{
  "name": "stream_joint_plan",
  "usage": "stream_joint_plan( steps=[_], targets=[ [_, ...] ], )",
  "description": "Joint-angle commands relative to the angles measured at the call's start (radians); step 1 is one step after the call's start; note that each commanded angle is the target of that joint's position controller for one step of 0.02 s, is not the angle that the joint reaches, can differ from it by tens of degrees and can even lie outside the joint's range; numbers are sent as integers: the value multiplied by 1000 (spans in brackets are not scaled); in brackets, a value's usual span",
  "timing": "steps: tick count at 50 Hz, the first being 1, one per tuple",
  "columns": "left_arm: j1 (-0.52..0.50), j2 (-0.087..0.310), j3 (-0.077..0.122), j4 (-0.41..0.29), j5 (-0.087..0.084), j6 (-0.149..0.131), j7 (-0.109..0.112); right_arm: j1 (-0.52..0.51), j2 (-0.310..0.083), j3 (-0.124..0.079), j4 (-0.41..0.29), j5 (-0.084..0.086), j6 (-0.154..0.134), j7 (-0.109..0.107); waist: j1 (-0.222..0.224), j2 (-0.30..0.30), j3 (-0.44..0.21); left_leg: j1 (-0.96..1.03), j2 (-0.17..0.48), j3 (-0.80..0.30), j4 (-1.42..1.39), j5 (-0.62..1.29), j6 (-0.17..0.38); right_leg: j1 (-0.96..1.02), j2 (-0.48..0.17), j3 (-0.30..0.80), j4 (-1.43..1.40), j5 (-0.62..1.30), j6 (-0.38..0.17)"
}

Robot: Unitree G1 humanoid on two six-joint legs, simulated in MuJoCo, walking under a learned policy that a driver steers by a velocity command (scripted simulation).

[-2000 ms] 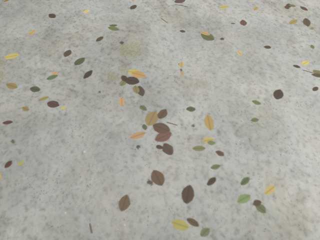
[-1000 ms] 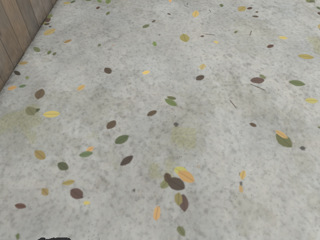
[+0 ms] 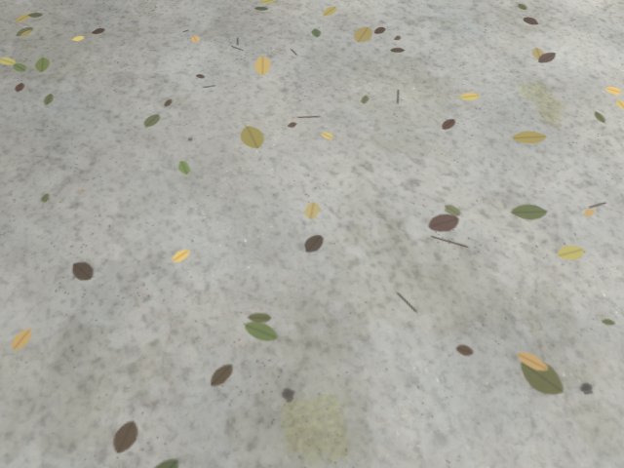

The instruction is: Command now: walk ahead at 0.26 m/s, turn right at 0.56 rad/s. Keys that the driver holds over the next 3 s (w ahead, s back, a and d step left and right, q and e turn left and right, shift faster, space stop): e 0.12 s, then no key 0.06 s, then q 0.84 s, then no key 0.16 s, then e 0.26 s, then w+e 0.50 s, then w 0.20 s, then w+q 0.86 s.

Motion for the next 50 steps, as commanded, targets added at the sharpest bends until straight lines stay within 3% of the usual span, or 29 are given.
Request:
stream_joint_plan(
  steps=[1, 3, 7, 9, 11, 14, 16, 17, 18, 19, 20, 21, 23, 24, 25, 27, 30, 32, 34, 35, 36, 37, 38, 39, 40, 41, 44, 46, 50],
  targets=[
    [90, 131, 43, -51, -12, -13, 17, -32, -139, -31, -99, -14, -28, -15, 38, 22, -197, -368, 55, -91, 38, 70, 2, 428, -280, 360, -225, 568, -209],
    [53, 136, 43, -70, 12, -8, 25, -2, -129, -34, -100, -21, 0, -18, -6, -16, -180, -266, 49, -87, -20, 116, -15, 278, -246, 321, -263, 629, -207],
    [54, 162, 50, -58, 5, 6, 48, -15, -84, -19, -107, -27, 23, -26, -13, -47, -212, -247, 13, -71, -226, 226, -58, 227, -206, 254, -245, 688, -185],
    [52, 150, 45, -53, 0, 21, 60, -49, -76, -12, -109, -23, 26, -20, 5, -72, -232, -214, 7, -70, -329, 333, -63, 226, -185, 231, -231, 612, -152],
    [54, 125, 31, -40, 8, 28, 65, -78, -70, -7, -107, -15, 26, -10, 25, -89, -237, -175, 14, -66, -421, 416, -58, 234, -189, 217, -231, 533, -132],
    [65, 77, 5, -1, 28, 21, 55, -109, -73, -4, -105, -14, 18, 6, 46, -98, -211, -101, 25, -71, -535, 440, -28, 243, -218, 227, -218, 437, -122],
    [49, 76, -3, 20, 29, 13, 47, -103, -86, -11, -106, -17, 10, 13, 27, -101, -180, -42, 7, -52, -642, 431, 15, 239, -227, 233, -172, 394, -103],
    [51, 75, -6, 30, 23, 9, 46, -92, -93, -14, -104, -23, 6, 15, 13, -91, -169, 12, -1, -45, -735, 513, 42, 233, -205, 226, -141, 331, -72],
    [100, 76, -5, 42, 30, 2, 48, -108, -138, -22, -118, -30, 3, 12, 37, -38, -167, 58, 48, -113, -755, 780, 70, 233, -154, 207, -100, 219, -22],
    [192, 84, 0, 53, 44, -3, 51, -140, -203, -34, -138, -35, 6, 7, 111, 78, -181, 111, 126, -216, -723, 988, 140, 194, -61, 149, -36, 44, 25],
    [190, 85, 1, 59, 45, 1, 63, -115, -179, -35, -132, -28, 18, 8, 87, 167, -210, 122, 183, -306, -750, 943, 237, 166, -9, 76, 45, -111, 77],
    [136, 92, 3, 45, 40, 11, 72, -82, -138, -25, -125, -19, 28, 10, 54, 198, -210, 131, 217, -402, -784, 867, 289, 132, 4, 61, 95, -203, 102],
    [63, 83, 8, 22, 16, 41, 81, -28, -146, -28, -114, -19, 35, 11, 12, 234, -208, 174, 254, -529, -844, 733, 325, 30, 21, 86, 217, -404, 110],
    [36, 94, 14, 12, 12, 52, 81, -11, -173, -39, -115, -20, 32, 9, -12, 219, -208, 195, 272, -560, -865, 708, 330, -26, 17, 114, 329, -472, 118],
    [30, 93, 18, 10, 9, 58, 81, -23, -193, -47, -119, -17, 30, 2, -6, 180, -216, 194, 263, -545, -861, 693, 314, -46, 4, 137, 395, -460, 126],
    [40, 66, 15, 19, 4, 57, 82, -81, -177, -54, -132, 2, 47, -14, 17, 144, -208, 159, 190, -455, -860, 622, 252, -31, -14, 131, 305, -385, 144],
    [59, 34, 9, 39, -5, 45, 76, -110, -160, -60, -144, 4, 88, -29, 17, 182, -222, 97, 123, -409, -871, 547, 220, 90, 12, 93, 126, -263, 161],
    [91, 40, 13, 50, -6, 37, 65, -119, -164, -66, -152, 7, 103, -32, 24, 197, -228, 69, 112, -425, -874, 474, 214, 162, 18, 84, -2, -181, 150],
    [153, 59, 25, 74, -1, 33, 56, -135, -156, -65, -161, 19, 113, -37, 58, 181, -211, -27, 68, -411, -850, 335, 168, 297, 9, 60, -194, -49, 112],
    [179, 122, 42, 74, 13, 35, 61, -112, -123, -56, -161, 14, 113, -37, 52, 84, -198, -148, 11, -355, -746, 178, 114, 386, -128, 176, -269, -76, 61],
    [148, 228, 65, 58, 43, 43, 66, -104, -68, -43, -189, 7, 103, -30, 17, -213, -150, -335, -154, -165, -505, -1, 55, 369, -367, 460, -358, -68, -76],
    [100, 202, 56, 30, 82, 33, 65, -113, -139, -64, -191, -6, 86, -28, 33, -226, -130, -340, -102, -178, -273, -75, 22, 255, -480, 567, -382, -18, -178],
    [20, 142, 37, 5, 74, 22, 73, -77, -185, -83, -161, 0, 86, -26, -7, -135, -108, -321, -86, -199, -151, -16, 18, 235, -429, 474, -363, 28, -161],
    [-34, 108, 27, -4, 50, 15, 77, -29, -177, -87, -127, 2, 97, -28, -32, -98, -91, -329, -85, -187, -102, 46, 7, 247, -357, 362, -339, 56, -108],
    [-47, 93, 22, -8, 30, 10, 81, -5, -161, -85, -108, -3, 107, -34, -29, -94, -89, -350, -80, -179, -55, 99, -8, 283, -322, 297, -321, 87, -80],
    [-36, 88, 17, -2, 22, 9, 85, -6, -141, -79, -109, -3, 112, -34, -18, -97, -82, -363, -76, -168, -10, 123, -25, 299, -312, 248, -306, 186, -81],
    [49, 97, 19, 21, 25, 23, 98, -86, -106, -61, -161, 14, 110, -24, 37, -122, -87, -402, -52, -107, -88, 172, -64, 399, -301, 161, -293, 303, -107],
    [93, 120, 27, 33, 25, 33, 102, -126, -92, -50, -191, 13, 109, -15, 68, -134, -104, -398, -26, -88, -183, 166, -82, 474, -328, 154, -285, 337, -124],
    [76, 170, 47, 29, 18, 43, 89, -144, -80, -35, -229, 9, 113, 8, 76, -154, -118, -259, 8, -19, -354, 137, -67, 443, -358, 91, -280, 382, -131]
  ],
)
Next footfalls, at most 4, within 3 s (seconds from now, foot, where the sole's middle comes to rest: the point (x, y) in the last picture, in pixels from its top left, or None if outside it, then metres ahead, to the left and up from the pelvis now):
0.36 left None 0.26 0.15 -0.76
0.70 right None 0.19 -0.10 -0.76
1.14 left None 0.15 0.16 -0.76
1.64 right None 0.18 -0.07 -0.76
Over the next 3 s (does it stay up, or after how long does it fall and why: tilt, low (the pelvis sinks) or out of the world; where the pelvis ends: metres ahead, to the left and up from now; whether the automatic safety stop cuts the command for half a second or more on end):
stays up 0.84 0.02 0.01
